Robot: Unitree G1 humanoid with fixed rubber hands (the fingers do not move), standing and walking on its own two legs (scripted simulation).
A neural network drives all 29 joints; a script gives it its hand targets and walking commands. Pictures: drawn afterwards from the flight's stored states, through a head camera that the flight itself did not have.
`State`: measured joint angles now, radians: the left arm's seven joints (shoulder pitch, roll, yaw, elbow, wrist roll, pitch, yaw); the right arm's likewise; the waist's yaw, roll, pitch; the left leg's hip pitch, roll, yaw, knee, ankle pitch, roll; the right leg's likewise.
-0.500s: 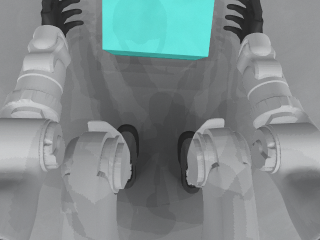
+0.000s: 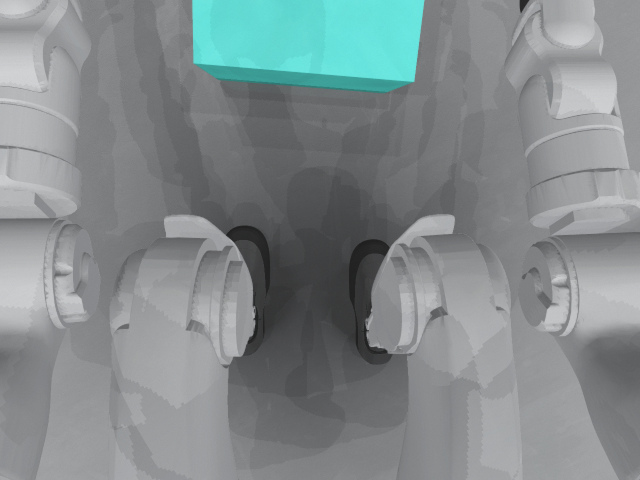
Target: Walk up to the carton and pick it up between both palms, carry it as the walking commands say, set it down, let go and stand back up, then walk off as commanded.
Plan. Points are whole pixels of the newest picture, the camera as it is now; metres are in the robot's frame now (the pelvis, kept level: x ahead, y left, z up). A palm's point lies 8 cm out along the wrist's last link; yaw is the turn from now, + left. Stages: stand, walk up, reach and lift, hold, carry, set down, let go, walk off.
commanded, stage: set down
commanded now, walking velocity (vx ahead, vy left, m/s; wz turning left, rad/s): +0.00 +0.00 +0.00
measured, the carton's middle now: out of the picture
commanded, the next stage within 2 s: let go in 1.12 s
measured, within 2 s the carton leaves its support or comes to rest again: neither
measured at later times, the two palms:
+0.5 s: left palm out of the picture +0.52 +0.23 -0.02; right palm out of the picture +0.53 -0.18 -0.01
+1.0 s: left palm out of the picture +0.52 +0.23 +0.13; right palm out of the picture +0.52 -0.18 +0.14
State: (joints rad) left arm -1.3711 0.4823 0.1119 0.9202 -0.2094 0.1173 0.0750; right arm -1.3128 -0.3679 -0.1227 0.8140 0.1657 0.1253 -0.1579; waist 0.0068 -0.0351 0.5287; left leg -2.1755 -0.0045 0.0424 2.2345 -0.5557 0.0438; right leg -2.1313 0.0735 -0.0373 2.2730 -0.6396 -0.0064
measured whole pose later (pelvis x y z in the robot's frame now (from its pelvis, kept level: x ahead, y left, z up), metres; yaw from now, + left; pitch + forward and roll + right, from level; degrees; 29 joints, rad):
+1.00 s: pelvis +0.00 +0.00 +0.24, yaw +0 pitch +23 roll +0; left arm -1.22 0.48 0.14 0.64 -0.22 0.41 0.02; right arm -1.15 -0.37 -0.14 0.49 0.19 0.43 -0.17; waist 0.01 -0.03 0.52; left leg -1.42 -0.03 0.02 1.43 -0.41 0.03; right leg -1.39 0.08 0.02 1.46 -0.47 -0.01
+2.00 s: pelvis +0.09 +0.01 +0.39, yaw +0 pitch +9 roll -1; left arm 0.11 0.26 0.07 0.51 -0.06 0.12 -0.08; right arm 0.13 -0.26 -0.03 0.47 0.13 0.13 0.03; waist 0.01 0.00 0.00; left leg -0.57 -0.03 0.00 0.72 -0.31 0.03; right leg -0.54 0.06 0.06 0.72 -0.34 -0.01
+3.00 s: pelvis +0.11 +0.00 +0.40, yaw +0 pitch -1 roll +0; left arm 0.29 0.25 0.03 0.61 0.00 0.01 -0.01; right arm 0.28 -0.26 -0.03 0.68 0.06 0.00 0.01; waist 0.01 0.00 -0.10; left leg -0.26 -0.03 0.00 0.56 -0.28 0.02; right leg -0.23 0.06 0.06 0.56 -0.31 -0.02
